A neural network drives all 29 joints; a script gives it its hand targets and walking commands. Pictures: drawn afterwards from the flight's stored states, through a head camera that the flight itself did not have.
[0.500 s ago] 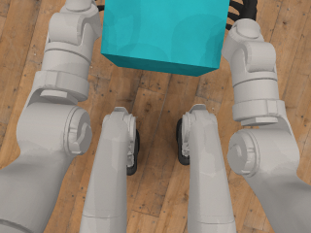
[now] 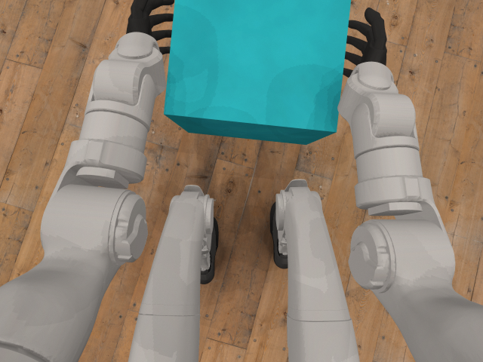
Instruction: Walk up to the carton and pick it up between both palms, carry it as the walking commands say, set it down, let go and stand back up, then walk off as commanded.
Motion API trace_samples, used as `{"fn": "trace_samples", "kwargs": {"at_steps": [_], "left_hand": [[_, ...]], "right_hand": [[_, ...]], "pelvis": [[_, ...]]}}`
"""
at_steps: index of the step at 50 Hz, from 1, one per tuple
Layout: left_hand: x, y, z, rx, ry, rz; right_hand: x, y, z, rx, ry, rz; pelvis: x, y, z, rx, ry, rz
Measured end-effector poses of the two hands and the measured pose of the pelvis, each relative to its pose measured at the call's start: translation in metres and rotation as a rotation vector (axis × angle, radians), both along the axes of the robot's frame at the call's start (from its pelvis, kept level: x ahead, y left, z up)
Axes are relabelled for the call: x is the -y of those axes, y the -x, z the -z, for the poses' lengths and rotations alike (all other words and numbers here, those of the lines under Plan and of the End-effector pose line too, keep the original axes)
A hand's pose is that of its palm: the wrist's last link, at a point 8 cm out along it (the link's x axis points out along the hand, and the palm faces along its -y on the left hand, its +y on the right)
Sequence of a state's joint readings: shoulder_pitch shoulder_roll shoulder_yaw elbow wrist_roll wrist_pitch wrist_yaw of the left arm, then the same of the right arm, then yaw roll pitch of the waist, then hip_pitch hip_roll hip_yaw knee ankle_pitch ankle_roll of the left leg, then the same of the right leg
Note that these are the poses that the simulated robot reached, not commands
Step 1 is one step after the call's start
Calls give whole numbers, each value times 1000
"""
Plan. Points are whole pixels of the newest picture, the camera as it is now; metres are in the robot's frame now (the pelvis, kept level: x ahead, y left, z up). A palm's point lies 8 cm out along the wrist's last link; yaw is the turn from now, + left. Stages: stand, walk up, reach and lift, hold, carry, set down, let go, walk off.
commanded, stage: reach and lift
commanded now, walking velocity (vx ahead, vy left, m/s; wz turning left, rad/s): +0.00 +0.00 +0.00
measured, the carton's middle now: (256, 56) +0.55 -0.01 -0.11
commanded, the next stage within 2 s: none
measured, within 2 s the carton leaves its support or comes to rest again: neither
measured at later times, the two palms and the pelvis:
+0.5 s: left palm (124, 30) +0.50 +0.14 +0.04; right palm (391, 65) +0.47 -0.16 +0.03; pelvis +0.01 +0.01 +0.07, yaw -1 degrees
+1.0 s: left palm out of the picture +0.48 +0.14 +0.14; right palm (464, 11) +0.46 -0.16 +0.14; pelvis +0.06 +0.00 +0.12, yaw -1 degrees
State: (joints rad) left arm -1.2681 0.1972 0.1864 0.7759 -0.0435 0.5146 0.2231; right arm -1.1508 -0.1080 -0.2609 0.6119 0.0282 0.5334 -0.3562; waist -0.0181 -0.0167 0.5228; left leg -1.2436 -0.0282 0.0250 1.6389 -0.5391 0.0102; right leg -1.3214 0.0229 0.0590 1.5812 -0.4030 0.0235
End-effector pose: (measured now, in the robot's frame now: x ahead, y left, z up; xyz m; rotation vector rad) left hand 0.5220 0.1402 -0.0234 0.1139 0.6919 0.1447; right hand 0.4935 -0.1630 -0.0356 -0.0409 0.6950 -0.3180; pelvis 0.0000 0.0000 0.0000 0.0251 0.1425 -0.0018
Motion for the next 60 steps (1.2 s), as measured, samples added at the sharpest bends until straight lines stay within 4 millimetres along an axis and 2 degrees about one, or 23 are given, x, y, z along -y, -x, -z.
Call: {"fn": "trace_samples", "kwargs": {"at_steps": [6,13,18,27,39,43,48,52,60], "left_hand": [[-3,2,-23,15,13,-32],[-5,2,-28,12,19,-26],[-3,5,-35,-3,10,-1],[0,23,-68,-23,-7,28],[-2,38,-113,20,-7,-15],[-2,37,-134,23,0,-22],[-4,43,-158,-5,-1,-16],[-6,50,-175,-12,20,-30],[-8,52,-192,-23,47,-25]], "right_hand": [[-3,-5,-23,14,-9,-14],[-4,-8,-38,13,-2,-4],[-3,0,-44,-6,11,0],[0,28,-72,-29,41,-9],[-1,27,-118,14,3,-21],[-1,27,-138,19,-1,-21],[-3,32,-164,-12,4,-30],[-4,39,-182,-17,-19,-10],[-6,48,-198,-37,-21,3]], "pelvis": [[1,1,-12,-18,-2,2],[0,-3,-31,5,1,4],[-2,-9,-45,18,6,6],[-6,-14,-70,84,12,11],[-1,-16,-86,35,5,11],[1,-26,-94,-1,4,11],[1,-51,-110,-87,5,11],[-1,-68,-126,-88,11,12],[-7,-91,-149,-40,24,15]]}}
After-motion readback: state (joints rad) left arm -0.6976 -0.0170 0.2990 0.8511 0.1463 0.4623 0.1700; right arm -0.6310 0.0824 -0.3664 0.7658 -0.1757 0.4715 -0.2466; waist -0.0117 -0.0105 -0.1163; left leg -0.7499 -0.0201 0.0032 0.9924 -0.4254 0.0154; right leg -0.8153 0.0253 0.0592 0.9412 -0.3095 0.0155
